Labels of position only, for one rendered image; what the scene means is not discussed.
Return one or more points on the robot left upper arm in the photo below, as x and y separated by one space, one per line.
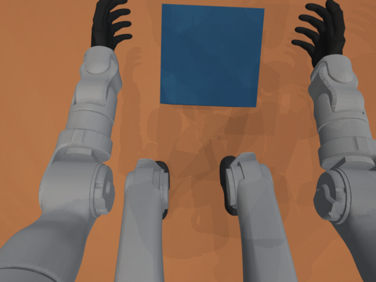
73 196

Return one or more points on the robot left thigh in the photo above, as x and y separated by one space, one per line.
140 256

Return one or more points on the left robot hand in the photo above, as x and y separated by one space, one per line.
103 30

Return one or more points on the left robot foot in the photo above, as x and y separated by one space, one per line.
166 170

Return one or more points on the robot right forearm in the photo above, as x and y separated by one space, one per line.
342 123

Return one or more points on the robot right upper arm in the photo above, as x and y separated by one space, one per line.
347 199

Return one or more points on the robot left forearm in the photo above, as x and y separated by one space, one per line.
88 130

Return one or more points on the carton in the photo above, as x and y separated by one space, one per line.
210 55

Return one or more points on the right robot hand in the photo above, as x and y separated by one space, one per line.
330 39

